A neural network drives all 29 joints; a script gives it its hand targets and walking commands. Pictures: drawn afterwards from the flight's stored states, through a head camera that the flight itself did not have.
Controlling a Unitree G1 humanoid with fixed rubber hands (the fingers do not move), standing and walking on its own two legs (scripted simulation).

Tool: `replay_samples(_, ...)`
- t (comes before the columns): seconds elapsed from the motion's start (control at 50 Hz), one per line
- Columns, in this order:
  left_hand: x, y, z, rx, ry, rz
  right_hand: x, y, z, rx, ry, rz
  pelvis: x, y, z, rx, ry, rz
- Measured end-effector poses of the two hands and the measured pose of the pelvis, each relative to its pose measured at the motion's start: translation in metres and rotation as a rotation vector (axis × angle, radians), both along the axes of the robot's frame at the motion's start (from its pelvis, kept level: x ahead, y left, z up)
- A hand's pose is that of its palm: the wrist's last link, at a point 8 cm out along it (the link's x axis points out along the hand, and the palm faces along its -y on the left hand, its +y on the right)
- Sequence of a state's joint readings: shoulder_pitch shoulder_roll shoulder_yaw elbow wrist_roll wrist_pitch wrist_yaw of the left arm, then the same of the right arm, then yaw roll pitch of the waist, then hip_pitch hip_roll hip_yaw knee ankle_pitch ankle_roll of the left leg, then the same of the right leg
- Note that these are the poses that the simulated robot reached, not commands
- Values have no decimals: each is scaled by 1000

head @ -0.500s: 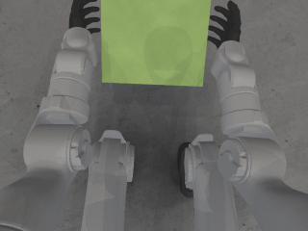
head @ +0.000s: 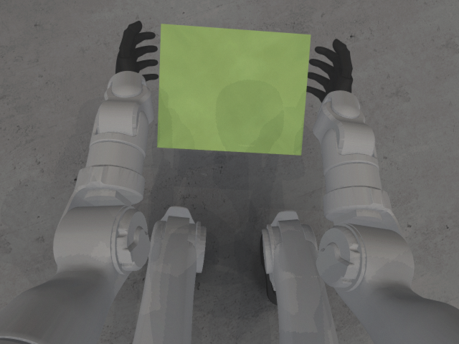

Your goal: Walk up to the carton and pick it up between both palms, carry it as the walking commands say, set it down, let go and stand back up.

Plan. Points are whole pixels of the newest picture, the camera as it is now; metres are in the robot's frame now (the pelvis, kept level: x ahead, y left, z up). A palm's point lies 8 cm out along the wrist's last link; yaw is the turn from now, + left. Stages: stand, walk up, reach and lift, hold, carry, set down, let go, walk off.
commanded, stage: reach and lift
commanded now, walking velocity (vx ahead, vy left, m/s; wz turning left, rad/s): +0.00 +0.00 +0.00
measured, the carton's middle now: (231, 99) +0.52 +0.03 -0.18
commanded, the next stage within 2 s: none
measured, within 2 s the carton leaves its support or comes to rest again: neither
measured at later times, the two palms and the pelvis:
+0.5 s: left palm (115, 64) +0.49 +0.18 -0.01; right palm (367, 87) +0.49 -0.14 -0.01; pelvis +0.01 +0.00 +0.06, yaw +1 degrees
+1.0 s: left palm (89, 45) +0.48 +0.18 +0.07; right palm (412, 75) +0.47 -0.14 +0.07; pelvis +0.03 +0.00 +0.12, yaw +1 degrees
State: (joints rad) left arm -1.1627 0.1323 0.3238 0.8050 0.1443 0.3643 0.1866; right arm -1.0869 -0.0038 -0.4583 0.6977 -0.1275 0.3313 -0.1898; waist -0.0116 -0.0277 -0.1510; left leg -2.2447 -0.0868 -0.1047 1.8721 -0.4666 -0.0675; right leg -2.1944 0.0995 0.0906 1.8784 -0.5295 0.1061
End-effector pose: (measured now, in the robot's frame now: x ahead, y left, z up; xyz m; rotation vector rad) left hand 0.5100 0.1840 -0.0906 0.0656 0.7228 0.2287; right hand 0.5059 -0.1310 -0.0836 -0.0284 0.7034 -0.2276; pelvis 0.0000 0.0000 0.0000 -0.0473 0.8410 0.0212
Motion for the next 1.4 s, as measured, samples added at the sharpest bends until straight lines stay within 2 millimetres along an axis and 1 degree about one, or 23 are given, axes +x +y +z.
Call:
replay_samples(0.32, -11, -5, 54, -1, -2, 6, -11, -5, 51, 4, 0, 1, 6, -3, 35, 9, -28, 1)
replay_samples(0.66, -23, -7, 105, -4, -2, 9, -22, -7, 103, 3, 0, 0, 16, -2, 75, 13, -72, 3)
replay_samples(1.4, -50, -10, 217, -12, -6, 15, -49, -10, 215, 7, -2, -7, 43, -1, 172, 23, -207, 8)
